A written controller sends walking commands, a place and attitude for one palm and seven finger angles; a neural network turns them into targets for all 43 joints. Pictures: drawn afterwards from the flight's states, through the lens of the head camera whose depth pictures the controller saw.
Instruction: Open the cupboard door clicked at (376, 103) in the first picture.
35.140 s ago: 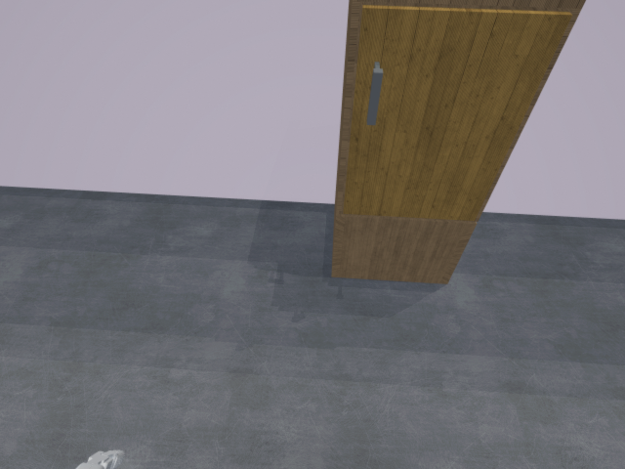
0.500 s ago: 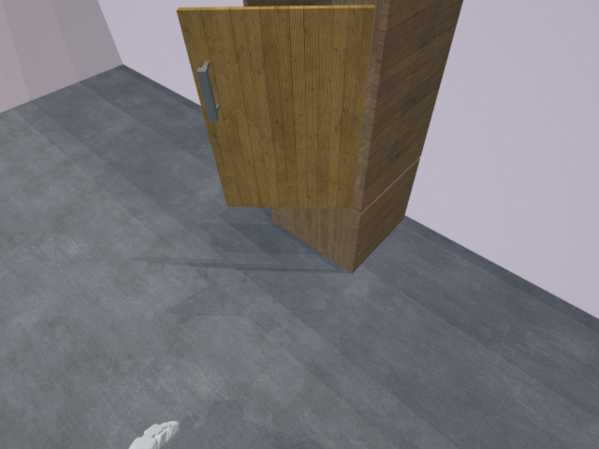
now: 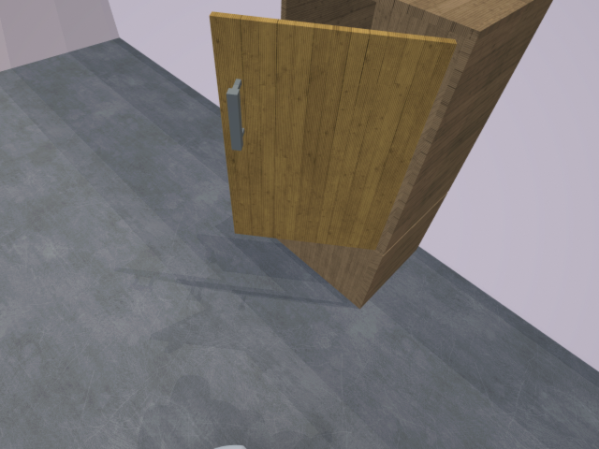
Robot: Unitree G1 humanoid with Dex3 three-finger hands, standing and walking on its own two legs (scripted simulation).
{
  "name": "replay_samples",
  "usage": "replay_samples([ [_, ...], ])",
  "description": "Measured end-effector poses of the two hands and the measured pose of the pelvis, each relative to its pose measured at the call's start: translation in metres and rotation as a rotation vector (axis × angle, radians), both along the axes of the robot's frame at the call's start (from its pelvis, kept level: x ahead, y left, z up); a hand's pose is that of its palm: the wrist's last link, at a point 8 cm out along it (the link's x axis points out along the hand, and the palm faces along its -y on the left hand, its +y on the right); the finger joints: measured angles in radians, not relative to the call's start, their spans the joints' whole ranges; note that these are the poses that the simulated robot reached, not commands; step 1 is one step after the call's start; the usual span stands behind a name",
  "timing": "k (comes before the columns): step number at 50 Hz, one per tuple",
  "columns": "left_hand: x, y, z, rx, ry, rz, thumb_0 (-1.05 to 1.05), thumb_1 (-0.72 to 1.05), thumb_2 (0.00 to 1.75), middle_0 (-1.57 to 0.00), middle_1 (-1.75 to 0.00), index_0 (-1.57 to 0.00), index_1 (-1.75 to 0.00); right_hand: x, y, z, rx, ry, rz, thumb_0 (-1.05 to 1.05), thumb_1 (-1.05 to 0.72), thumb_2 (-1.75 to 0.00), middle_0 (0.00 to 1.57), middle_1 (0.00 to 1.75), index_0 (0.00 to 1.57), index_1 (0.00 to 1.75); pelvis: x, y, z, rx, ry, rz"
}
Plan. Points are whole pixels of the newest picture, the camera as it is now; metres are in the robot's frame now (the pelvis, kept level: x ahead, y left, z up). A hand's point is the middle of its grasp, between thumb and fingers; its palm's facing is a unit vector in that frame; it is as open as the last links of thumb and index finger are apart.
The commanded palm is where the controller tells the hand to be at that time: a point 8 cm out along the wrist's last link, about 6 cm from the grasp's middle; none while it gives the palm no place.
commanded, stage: come to a stop and stand still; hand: left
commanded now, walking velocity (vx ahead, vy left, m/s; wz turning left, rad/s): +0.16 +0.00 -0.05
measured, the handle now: (237, 115) +0.68 +0.19 +0.05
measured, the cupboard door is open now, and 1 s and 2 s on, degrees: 39 39 39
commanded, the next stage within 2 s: look again from close up in 1.28 s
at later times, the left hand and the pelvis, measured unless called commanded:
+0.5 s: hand (186, 436) +0.16 +0.18 -0.17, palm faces +0.02 -0.98 -0.19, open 7.3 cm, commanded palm none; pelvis +0.07 +0.00 +0.00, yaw +1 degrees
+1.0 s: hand out of the picture +0.06 +0.19 -0.15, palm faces -0.01 -0.96 -0.28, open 7.4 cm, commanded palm none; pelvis +0.03 +0.00 +0.00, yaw -1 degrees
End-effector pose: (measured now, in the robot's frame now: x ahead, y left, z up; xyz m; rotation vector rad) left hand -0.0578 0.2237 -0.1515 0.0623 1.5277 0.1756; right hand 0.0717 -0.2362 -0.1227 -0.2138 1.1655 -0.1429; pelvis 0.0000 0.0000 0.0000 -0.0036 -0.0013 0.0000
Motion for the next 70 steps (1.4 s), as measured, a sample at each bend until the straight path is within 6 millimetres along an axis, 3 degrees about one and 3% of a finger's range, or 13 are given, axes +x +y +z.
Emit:
replay_samples([
  [7,0.108,0.01,0.016,0.02,-0.175,-0.051,0.01,0.92,0.9,-0.19,-0.3,-0.2,-0.3,-0.003,0.018,0.003,0.017,0.095,-0.046,0.0,-0.94,-0.9,0.2,0.3,0.2,0.3,0.038,0.011,0.014,0.006,0.008,-0.006],
  [11,0.155,0.016,0.02,0.057,-0.236,-0.073,0.02,0.94,0.9,-0.2,-0.3,-0.2,-0.3,-0.009,0.024,-0.006,0.044,0.176,-0.073,0.0,-0.93,-0.9,0.2,0.3,0.2,0.3,0.057,0.007,0.012,0.012,-0.003,0.002],
  [15,0.186,0.013,0.019,0.086,-0.262,-0.104,0.01,0.93,0.9,-0.19,-0.3,-0.2,-0.3,-0.007,0.022,-0.02,0.079,0.227,-0.116,0.01,-0.92,-0.9,0.2,0.3,0.2,0.3,0.072,-0.002,0.004,0.027,-0.006,-0.01],
  [21,0.207,0.004,0.019,0.086,-0.276,-0.125,0.01,0.92,0.9,-0.2,-0.3,-0.2,-0.3,0.004,0.014,-0.023,0.081,0.242,-0.146,0.01,-0.92,-0.9,0.2,0.3,0.2,0.3,0.078,-0.004,0.002,0.009,0.01,0.008],
  [26,0.208,0.006,0.009,0.049,-0.291,-0.095,0.0,0.91,0.9,-0.2,-0.3,-0.2,-0.3,0.014,0.011,-0.015,0.025,0.219,-0.125,0.01,-0.91,-0.9,0.2,0.3,0.2,0.3,0.073,0.006,0.001,0.0,0.005,0.012],
  [32,0.191,0.015,0.009,0.037,-0.255,-0.072,0.01,0.91,0.9,-0.2,-0.3,-0.2,-0.3,0.023,0.014,-0.003,-0.008,0.159,-0.092,0.01,-0.91,-0.9,0.2,0.3,0.2,0.3,0.068,0.013,0.006,-0.009,0.008,0.004],
  [38,0.165,0.029,0.011,0.104,-0.261,-0.119,0.01,0.91,0.9,-0.2,-0.3,-0.2,-0.3,0.039,0.016,-0.015,0.032,0.018,-0.076,0.01,-0.91,-0.9,0.2,0.3,0.2,0.3,0.056,0.013,-0.005,0.012,0.005,-0.021],
  [43,0.142,0.031,0.025,0.154,-0.243,-0.134,0.01,0.91,0.9,-0.2,-0.3,-0.2,-0.3,0.035,0.016,-0.022,0.084,-0.04,-0.084,0.0,-0.92,-0.9,0.2,0.3,0.2,0.3,0.041,0.006,-0.004,0.01,-0.027,-0.032],
  [49,0.12,0.018,0.032,0.149,-0.242,-0.141,0.01,0.91,0.9,-0.2,-0.3,-0.2,-0.3,0.01,0.005,-0.023,0.1,-0.011,-0.076,0.0,-0.93,-0.9,0.2,0.3,0.2,0.3,0.028,-0.003,0.0,0.024,-0.029,-0.025],
  [62,0.094,-0.017,0.026,0.077,-0.173,-0.114,0.01,0.91,0.9,-0.2,-0.3,-0.21,-0.3,-0.081,-0.005,-0.021,0.092,0.244,-0.112,0.01,-0.92,-0.9,0.2,0.29,0.2,0.3,0.026,-0.018,0.007,0.024,-0.007,-0.014],
  [66,0.092,-0.023,0.026,0.069,-0.151,-0.105,0.01,0.91,0.9,-0.2,-0.3,-0.21,-0.3,-0.092,-0.003,-0.019,0.101,0.291,-0.117,0.01,-0.91,-0.9,0.2,0.29,0.19,0.3,0.03,-0.022,0.009,0.023,-0.005,-0.01],
  [70,0.092,-0.029,0.025,0.065,-0.137,-0.097,0.01,0.92,0.9,-0.2,-0.3,-0.21,-0.3,-0.088,0.0,-0.019,0.113,0.304,-0.114,0.01,-0.91,-0.9,0.2,0.29,0.2,0.3,0.034,-0.026,0.01,0.023,-0.005,-0.007],
])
